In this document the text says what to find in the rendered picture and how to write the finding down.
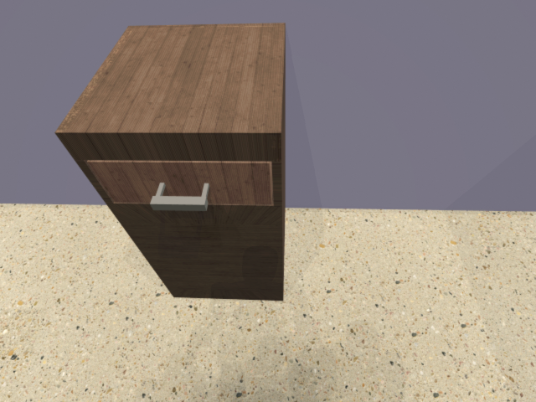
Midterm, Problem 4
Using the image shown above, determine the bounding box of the handle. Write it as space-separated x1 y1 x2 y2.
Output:
150 183 209 211

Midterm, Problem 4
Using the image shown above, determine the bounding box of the drawer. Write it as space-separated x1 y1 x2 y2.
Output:
87 160 273 204

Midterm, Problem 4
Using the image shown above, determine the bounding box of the cabinet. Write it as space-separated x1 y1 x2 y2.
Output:
55 23 286 301

